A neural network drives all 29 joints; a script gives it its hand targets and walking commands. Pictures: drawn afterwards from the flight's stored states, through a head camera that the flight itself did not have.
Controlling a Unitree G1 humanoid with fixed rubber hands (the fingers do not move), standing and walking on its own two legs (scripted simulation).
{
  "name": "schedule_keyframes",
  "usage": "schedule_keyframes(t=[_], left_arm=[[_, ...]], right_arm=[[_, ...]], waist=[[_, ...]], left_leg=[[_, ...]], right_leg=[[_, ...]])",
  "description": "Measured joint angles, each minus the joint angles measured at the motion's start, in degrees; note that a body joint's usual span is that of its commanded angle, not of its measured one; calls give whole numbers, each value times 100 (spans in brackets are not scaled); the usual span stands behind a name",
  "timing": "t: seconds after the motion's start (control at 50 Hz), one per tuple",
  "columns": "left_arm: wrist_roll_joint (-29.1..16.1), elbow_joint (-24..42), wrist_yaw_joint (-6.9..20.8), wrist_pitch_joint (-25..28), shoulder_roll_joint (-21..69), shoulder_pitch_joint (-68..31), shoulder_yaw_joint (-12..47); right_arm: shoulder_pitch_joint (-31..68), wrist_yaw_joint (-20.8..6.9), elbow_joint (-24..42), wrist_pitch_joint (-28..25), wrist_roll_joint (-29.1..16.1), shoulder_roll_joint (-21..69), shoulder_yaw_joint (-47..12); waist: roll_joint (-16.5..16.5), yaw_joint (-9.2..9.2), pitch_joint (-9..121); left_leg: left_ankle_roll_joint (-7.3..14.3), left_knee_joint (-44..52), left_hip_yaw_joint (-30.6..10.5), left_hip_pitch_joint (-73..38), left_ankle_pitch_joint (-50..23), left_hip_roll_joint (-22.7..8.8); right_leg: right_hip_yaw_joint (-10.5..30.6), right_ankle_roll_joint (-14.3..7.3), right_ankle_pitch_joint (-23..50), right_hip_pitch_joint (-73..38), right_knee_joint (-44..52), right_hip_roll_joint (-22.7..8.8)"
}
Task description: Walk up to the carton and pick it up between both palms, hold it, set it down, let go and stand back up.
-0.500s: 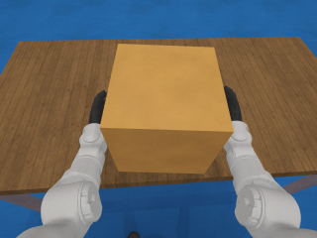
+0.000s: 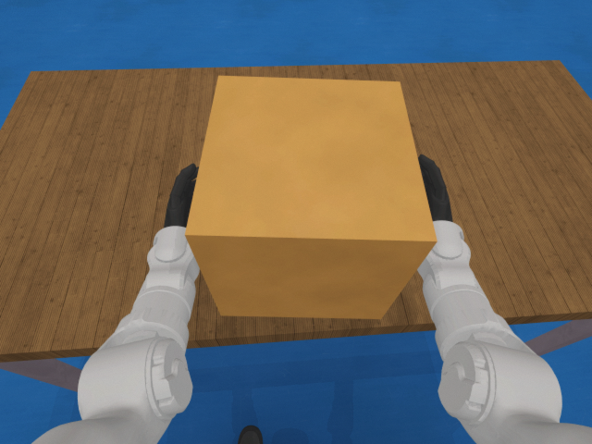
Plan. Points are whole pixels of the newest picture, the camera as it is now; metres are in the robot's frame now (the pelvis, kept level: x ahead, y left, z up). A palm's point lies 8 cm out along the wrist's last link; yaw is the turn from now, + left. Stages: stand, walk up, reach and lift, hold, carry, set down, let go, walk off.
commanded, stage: reach and lift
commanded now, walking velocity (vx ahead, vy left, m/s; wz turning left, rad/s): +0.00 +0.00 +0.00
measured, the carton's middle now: (305, 205) +0.45 +0.05 +0.01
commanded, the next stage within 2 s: none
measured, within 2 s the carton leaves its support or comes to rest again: leaves its support in 0.72 s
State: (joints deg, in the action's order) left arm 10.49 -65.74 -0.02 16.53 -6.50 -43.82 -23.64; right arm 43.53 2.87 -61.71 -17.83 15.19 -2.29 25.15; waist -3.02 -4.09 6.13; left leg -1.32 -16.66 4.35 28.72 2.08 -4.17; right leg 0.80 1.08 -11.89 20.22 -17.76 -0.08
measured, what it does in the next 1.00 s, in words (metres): stands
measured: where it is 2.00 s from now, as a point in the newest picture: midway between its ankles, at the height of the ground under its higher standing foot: outside the picture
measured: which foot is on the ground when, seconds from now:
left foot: down 0.00-1.00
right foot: down 0.00-1.00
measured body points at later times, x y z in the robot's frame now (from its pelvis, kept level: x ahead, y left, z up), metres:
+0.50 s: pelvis +0.00 +0.00 +0.00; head +0.06 +0.02 +0.44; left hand +0.40 +0.22 +0.02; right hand +0.44 -0.13 +0.05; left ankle +0.05 +0.14 -0.74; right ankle -0.05 -0.13 -0.74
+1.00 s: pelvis -0.02 +0.01 -0.01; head +0.04 +0.03 +0.44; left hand +0.39 +0.23 +0.03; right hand +0.43 -0.13 +0.06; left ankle +0.05 +0.14 -0.74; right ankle -0.05 -0.13 -0.74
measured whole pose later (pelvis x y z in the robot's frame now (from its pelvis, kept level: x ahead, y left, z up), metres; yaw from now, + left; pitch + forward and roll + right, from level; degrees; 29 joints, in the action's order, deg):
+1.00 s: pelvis -0.02 +0.01 -0.01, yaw +0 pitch +21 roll -2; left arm -2.5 -75.4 -4.0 22.5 -8.9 -46.5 -10.9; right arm 46.4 7.0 -72.1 -24.5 5.6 -7.5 12.0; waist -2.6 -3.5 15.2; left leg -0.7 -19.7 3.8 39.2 1.2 -4.8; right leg -0.9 1.4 -11.0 30.2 -20.4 0.1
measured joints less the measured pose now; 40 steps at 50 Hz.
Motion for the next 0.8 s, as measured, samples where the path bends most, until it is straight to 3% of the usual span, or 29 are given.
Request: schedule_keyframes(t=[0.32, 0.6, 0.8], left_arm=[[-208, -259, -58, 120, -73, -58, 158], [-859, -698, -217, 460, -177, -83, 795], [-956, -771, -284, 626, -173, -172, 887]], right_arm=[[55, 143, -275, -160, -150, -107, -262], [50, 368, -708, -537, -579, -316, -907], [182, 400, -903, -765, -723, -434, -1070]], waist=[[15, 24, 166], [66, 99, 573], [68, 70, 633]], left_leg=[[7, -21, 11, 159, -16, -13], [18, -205, -59, 560, 20, -18], [39, -204, -54, 741, -73, -31]], right_leg=[[-53, 1, 12, 153, -22, -5], [-158, 16, -3, 477, -116, -8], [-167, 24, 51, 700, -197, -1]])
